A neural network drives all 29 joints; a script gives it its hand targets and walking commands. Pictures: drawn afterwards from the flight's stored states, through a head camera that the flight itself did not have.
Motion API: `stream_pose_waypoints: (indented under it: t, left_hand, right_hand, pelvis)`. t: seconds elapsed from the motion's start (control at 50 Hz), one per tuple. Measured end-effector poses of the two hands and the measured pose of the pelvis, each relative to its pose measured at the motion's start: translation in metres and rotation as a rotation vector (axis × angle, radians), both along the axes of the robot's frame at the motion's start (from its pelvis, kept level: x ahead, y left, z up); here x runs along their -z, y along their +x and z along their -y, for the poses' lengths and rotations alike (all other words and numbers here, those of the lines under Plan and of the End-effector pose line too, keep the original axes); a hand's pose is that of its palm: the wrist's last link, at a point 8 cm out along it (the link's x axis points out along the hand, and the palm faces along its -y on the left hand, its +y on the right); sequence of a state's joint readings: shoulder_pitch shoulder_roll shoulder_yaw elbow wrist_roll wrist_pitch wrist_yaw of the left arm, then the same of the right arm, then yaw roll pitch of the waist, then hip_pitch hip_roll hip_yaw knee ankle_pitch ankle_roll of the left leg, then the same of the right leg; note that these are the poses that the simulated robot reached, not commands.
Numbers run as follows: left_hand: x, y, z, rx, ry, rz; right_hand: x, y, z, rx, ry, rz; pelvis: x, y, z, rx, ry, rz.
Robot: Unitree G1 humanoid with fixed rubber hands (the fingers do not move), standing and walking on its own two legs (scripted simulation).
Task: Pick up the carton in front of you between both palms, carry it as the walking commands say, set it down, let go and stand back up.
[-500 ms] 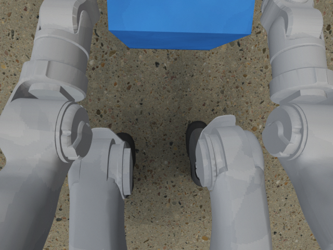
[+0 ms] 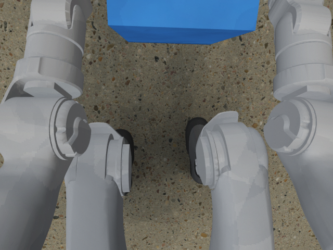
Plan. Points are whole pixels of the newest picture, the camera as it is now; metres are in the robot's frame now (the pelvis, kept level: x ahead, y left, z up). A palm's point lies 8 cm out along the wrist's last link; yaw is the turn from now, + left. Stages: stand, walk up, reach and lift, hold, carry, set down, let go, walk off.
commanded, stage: set down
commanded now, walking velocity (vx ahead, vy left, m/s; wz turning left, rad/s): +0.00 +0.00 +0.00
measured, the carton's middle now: out of the picture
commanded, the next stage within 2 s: let go in 1.32 s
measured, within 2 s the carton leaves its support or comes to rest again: neither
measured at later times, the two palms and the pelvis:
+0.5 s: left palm out of the picture +0.60 +0.11 -0.10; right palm out of the picture +0.56 -0.25 -0.10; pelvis +0.01 -0.01 +0.02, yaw +0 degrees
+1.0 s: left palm out of the picture +0.60 +0.12 +0.05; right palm out of the picture +0.56 -0.27 +0.05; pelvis +0.02 -0.01 +0.15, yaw +0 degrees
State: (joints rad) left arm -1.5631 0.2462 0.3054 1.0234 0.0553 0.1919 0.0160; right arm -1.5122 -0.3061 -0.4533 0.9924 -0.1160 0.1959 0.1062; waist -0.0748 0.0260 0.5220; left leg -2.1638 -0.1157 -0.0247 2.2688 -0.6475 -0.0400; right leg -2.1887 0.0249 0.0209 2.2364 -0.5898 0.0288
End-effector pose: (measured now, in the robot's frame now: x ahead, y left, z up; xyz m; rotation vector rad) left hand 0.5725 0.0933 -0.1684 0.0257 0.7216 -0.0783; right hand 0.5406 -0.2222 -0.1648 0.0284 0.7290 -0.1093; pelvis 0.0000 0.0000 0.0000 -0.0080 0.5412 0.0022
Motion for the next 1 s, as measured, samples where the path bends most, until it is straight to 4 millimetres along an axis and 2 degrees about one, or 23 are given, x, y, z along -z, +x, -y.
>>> stream_pose_waypoints:
  t: [0.08, 0.16, 0.24, 0.34, 0.46, 0.64, 0.82, 1.0]
  left_hand:
    - [0.009, -0.001, -0.004, 0.002, 0.046, -0.009]
    - [0.016, 0.001, -0.023, -0.047, 0.094, -0.023]
    - [0.011, 0.010, -0.038, -0.067, 0.112, 0.000]
    - [-0.006, 0.020, -0.036, -0.066, 0.099, 0.044]
    - [-0.049, 0.026, -0.023, -0.065, 0.094, 0.106]
    - [-0.125, 0.025, -0.022, -0.090, 0.101, 0.081]
    - [-0.171, 0.027, -0.031, -0.099, 0.102, 0.093]
    - [-0.221, 0.030, -0.031, -0.094, 0.103, 0.101]
  right_hand:
    - [0.012, -0.004, 0.002, 0.013, -0.035, -0.035]
    - [0.018, -0.003, 0.016, 0.075, -0.079, -0.048]
    - [0.012, 0.007, 0.031, 0.110, -0.094, -0.018]
    - [-0.004, 0.016, 0.035, 0.115, -0.087, 0.023]
    - [-0.047, 0.022, 0.032, 0.115, -0.078, 0.093]
    - [-0.121, 0.018, 0.034, 0.119, -0.079, 0.084]
    - [-0.168, 0.020, 0.037, 0.114, -0.088, 0.092]
    - [-0.220, 0.021, 0.045, 0.110, -0.088, 0.097]
  pelvis:
    - [-0.001, 0.003, 0.001, 0.001, 0.003, -0.009]
    - [-0.003, 0.007, 0.002, 0.003, 0.005, -0.024]
    - [-0.002, 0.009, 0.004, 0.003, 0.006, -0.031]
    - [-0.002, 0.011, 0.006, 0.003, 0.011, -0.051]
    - [-0.015, 0.008, 0.006, 0.015, 0.018, -0.079]
    - [-0.065, 0.005, 0.005, 0.026, 0.028, -0.173]
    - [-0.108, 0.008, 0.007, 0.023, 0.027, -0.252]
    - [-0.154, 0.018, 0.007, 0.024, 0.026, -0.290]
